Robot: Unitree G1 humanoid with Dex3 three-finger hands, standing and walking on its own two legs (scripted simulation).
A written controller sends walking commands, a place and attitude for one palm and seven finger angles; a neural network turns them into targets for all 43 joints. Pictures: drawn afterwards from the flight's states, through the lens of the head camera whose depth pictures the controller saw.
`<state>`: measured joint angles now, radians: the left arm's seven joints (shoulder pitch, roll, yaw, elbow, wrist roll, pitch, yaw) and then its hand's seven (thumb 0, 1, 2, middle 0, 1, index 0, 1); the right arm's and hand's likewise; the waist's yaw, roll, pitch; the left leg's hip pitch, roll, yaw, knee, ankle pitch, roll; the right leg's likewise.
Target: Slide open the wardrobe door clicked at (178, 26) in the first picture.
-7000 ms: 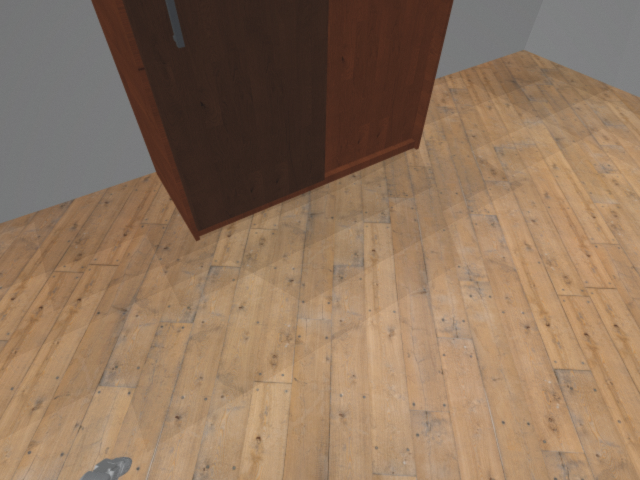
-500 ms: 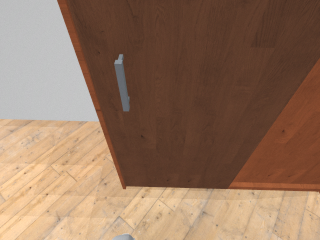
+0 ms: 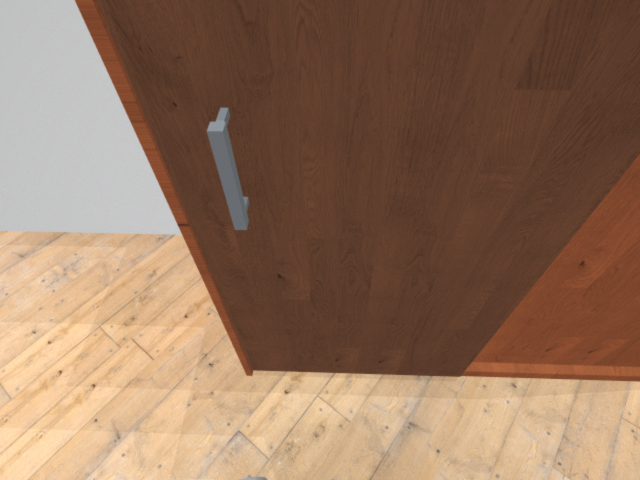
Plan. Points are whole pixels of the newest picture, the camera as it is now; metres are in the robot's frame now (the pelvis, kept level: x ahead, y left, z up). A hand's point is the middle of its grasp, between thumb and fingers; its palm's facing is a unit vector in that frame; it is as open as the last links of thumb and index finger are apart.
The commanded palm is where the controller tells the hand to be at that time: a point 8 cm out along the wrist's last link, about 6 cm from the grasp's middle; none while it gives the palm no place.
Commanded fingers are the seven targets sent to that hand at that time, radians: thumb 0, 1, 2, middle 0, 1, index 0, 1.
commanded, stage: come to a stop and stand still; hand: left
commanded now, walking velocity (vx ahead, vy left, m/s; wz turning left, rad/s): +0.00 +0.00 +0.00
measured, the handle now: (233, 173) +0.46 +0.16 +0.12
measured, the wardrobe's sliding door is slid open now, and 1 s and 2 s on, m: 0.00 0.00 0.00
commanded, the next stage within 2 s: look again from close up in 1.26 s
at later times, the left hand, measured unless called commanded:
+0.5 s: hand out of the picture -0.03 +0.14 -0.17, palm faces +0.09 -0.98 -0.19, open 7.3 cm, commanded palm none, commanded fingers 0.00 0.90 0.90 -0.20 -0.30 -0.20 -0.30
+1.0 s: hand out of the picture -0.04 +0.15 -0.17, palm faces +0.04 -0.98 -0.22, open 7.4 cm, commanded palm none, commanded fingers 0.00 0.90 0.90 -0.20 -0.30 -0.20 -0.30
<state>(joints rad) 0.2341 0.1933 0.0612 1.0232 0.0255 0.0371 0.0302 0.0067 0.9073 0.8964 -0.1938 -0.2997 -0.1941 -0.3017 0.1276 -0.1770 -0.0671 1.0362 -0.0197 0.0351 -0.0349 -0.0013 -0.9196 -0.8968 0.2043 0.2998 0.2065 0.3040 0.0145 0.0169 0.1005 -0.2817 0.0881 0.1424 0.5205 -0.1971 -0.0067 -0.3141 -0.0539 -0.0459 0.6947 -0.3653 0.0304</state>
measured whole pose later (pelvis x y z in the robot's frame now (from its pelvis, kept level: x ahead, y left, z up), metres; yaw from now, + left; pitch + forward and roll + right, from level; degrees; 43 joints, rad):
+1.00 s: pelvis -0.03 -0.02 +0.00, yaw +1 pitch -1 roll +1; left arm 0.32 0.12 0.00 1.13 0.02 -0.02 0.03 0.02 0.92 0.90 -0.20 -0.30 -0.20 -0.30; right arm 0.39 -0.14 0.00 1.06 -0.02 -0.02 -0.02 0.01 -0.91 -0.90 0.20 0.30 0.20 0.30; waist -0.01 0.05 -0.04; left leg -0.15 -0.01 0.06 0.48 -0.32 0.02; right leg -0.30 -0.04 -0.07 0.51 -0.19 -0.01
